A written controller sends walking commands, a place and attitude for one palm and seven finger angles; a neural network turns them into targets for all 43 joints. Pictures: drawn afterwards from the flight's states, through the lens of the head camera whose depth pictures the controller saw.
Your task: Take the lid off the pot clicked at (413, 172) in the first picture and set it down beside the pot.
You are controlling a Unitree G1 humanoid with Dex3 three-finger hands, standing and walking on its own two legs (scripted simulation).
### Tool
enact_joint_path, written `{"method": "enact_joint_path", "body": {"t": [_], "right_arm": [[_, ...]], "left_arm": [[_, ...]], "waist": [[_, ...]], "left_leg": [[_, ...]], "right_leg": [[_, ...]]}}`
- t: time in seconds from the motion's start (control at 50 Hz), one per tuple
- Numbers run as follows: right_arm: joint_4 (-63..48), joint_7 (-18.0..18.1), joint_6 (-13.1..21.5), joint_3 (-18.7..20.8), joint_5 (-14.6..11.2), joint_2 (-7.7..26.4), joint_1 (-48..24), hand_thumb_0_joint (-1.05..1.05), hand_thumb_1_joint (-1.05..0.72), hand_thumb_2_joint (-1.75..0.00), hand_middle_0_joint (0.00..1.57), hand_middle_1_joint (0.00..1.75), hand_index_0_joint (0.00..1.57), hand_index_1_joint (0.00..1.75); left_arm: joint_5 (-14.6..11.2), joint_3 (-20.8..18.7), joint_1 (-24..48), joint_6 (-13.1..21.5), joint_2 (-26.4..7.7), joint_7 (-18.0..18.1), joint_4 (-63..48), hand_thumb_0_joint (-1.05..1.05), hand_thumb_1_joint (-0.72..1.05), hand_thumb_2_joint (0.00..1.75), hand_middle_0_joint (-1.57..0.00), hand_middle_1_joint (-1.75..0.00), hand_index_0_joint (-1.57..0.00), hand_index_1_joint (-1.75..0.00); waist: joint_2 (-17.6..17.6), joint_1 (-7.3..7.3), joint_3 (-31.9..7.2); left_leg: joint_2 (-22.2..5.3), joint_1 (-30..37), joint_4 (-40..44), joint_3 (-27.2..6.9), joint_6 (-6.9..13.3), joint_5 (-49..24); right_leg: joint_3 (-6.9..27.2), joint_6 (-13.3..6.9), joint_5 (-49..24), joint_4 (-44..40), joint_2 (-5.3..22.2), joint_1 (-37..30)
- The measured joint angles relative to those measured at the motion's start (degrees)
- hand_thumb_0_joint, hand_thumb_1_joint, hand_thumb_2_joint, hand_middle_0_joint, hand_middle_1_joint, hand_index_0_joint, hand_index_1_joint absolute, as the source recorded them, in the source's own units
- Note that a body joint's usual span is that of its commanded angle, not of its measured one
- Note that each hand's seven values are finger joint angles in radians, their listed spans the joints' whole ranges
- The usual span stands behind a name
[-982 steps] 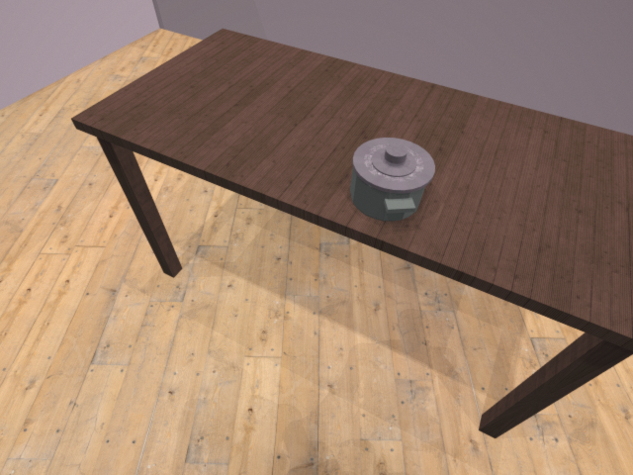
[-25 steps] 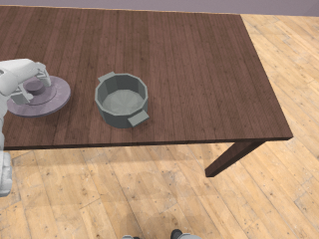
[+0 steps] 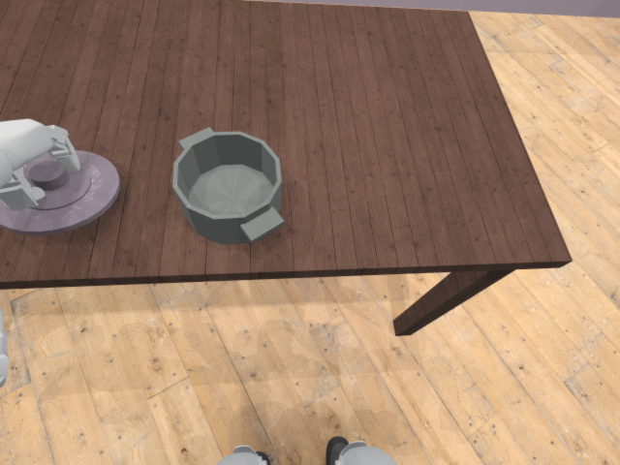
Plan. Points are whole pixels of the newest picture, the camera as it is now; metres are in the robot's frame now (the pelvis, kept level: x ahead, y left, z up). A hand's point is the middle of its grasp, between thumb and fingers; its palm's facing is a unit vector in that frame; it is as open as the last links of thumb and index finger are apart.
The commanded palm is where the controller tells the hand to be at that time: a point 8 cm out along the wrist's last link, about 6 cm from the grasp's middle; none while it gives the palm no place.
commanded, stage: lower the lid onto the table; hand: left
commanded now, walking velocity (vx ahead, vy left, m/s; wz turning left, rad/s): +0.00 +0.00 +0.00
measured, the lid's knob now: (49, 175) +0.49 +0.32 +0.01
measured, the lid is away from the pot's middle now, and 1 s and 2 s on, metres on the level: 0.23 0.23 0.23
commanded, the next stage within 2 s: open the fingers wide in 0.30 s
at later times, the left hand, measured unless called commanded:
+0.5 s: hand (44, 215) +0.43 +0.32 +0.00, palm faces -0.50 -0.13 -0.86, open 7.5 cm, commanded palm +0.46 +0.32 +0.06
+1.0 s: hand (36, 214) +0.43 +0.32 +0.01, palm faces -0.49 -0.11 -0.86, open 7.9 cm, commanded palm +0.47 +0.31 +0.06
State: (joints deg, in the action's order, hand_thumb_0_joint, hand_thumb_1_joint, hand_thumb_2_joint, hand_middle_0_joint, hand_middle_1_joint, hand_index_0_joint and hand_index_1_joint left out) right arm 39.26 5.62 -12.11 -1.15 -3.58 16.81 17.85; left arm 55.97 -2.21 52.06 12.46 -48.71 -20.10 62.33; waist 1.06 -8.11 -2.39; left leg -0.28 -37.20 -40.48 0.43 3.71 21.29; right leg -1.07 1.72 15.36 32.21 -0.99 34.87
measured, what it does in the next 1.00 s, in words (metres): stands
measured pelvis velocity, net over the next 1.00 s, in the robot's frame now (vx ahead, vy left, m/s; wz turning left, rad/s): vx -0.02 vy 0.01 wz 0.00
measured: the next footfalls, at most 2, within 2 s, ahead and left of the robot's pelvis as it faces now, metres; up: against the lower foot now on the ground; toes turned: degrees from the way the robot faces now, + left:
none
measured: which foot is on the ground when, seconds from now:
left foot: down 0.00-1.00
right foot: down 0.00-1.00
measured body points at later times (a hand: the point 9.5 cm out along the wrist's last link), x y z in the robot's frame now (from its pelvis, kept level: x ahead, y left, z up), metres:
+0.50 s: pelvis -0.01 +0.00 -0.01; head +0.11 +0.03 +0.42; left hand +0.45 +0.32 +0.05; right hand -0.01 -0.28 -0.12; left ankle -0.03 +0.07 -0.72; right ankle -0.01 -0.15 -0.72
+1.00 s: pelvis -0.02 +0.01 -0.01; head +0.10 +0.03 +0.42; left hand +0.45 +0.32 +0.06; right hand +0.00 -0.28 -0.12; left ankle -0.03 +0.07 -0.72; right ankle -0.01 -0.15 -0.72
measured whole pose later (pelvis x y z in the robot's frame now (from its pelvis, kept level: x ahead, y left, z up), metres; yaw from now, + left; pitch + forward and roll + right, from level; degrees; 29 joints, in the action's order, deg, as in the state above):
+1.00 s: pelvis -0.02 +0.01 -0.01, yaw +0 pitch +18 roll -4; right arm 37.2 4.2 -13.7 -1.0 -3.6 16.3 17.8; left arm 56.7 -1.2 49.5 12.6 -45.5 -15.7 61.6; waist 1.7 -7.4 -3.8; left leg 0.0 -41.8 -46.0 0.1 4.0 22.5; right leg -1.3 1.5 16.8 38.0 -0.7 39.4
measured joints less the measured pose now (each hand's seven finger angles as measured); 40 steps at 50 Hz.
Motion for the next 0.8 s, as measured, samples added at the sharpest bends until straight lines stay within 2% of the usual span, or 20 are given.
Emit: {"method": "enact_joint_path", "body": {"t": [0.24,0.4,0.46,0.5,0.6,0.7,0.8], "right_arm": [[-0.16,-0.13,-0.41,0.04,0.59,-0.59,-0.6,0.0,-0.9,-0.9,0.2,0.3,0.21,0.3],[-0.72,-0.07,-0.83,-0.67,0.37,-0.7,-0.5,0.0,-0.9,-0.9,0.2,0.3,0.21,0.3],[-1.6,-0.98,-1.38,0.28,0.65,-0.82,0.33,0.0,-0.9,-0.9,0.2,0.3,0.21,0.3],[-1.53,-1.46,-2.02,0.39,0.61,-0.85,0.65,0.0,-0.9,-0.9,0.2,0.3,0.21,0.3],[-1.0,-1.61,-2.43,0.07,0.23,-1.1,0.38,0.01,-0.9,-0.9,0.2,0.3,0.21,0.3],[-1.26,-1.79,-1.95,0.19,0.07,-1.14,0.01,0.01,-0.9,-0.9,0.2,0.3,0.21,0.3],[-1.67,-1.39,-1.42,-0.14,-0.13,-0.93,-0.43,0.01,-0.9,-0.9,0.2,0.3,0.21,0.3]], "left_arm": [[0.54,0.1,-1.05,1.22,1.42,1.66,-0.67,0.13,0.47,0.82,-1.12,-1.2,-0.46,-0.91],[1.19,1.26,0.21,0.79,1.39,2.88,1.9,0.13,0.47,0.82,-1.12,-1.2,-0.46,-0.91],[0.32,-1.22,-3.92,1.03,2.19,3.8,-1.77,0.13,0.47,0.82,-1.12,-1.2,-0.46,-0.91],[-0.11,-1.35,-5.31,1.11,3.09,4.45,-2.49,0.13,0.47,0.81,-1.11,-1.2,-0.46,-0.92],[1.31,-0.46,-4.87,0.2,3.96,5.86,-2.14,0.12,0.47,0.77,-1.05,-1.19,-0.45,-0.94],[0.81,1.09,-4.27,-1.07,4.09,5.8,-0.9,0.11,0.48,0.72,-0.96,-1.17,-0.45,-0.95],[0.66,1.31,-3.18,-0.52,3.54,4.77,0.0,0.09,0.47,0.68,-0.87,-1.15,-0.45,-0.97]], "waist": [[0.26,0.25,-0.57],[0.22,-0.34,-0.79],[0.65,-0.18,-0.98],[0.69,0.28,-1.04],[0.47,0.48,-1.04],[0.53,0.58,-1.25],[0.39,0.47,-1.33]], "left_leg": [[0.16,-2.06,-2.03,-0.38,0.08,0.42],[0.02,-4.35,-4.33,-0.39,0.19,0.97],[-0.04,-4.29,-4.41,-0.12,0.14,1.03],[0.03,-3.87,-4.26,0.03,0.24,1.02],[0.26,-3.59,-4.35,-0.36,0.26,0.9],[0.34,-3.33,-4.37,-0.43,0.3,0.85],[0.32,-3.52,-4.77,-0.36,0.36,0.98]], "right_leg": [[-0.39,-0.08,0.51,1.93,0.15,1.87],[-0.41,0.07,1.0,4.16,0.03,4.16],[-0.13,-0.23,0.99,4.26,-0.03,4.2],[0.01,-0.13,0.99,4.24,0.03,3.87],[-0.38,-0.28,1.1,4.4,0.23,3.45],[-0.43,-0.18,1.07,4.42,0.31,3.16],[-0.36,-0.11,1.21,4.88,0.29,3.41]]}}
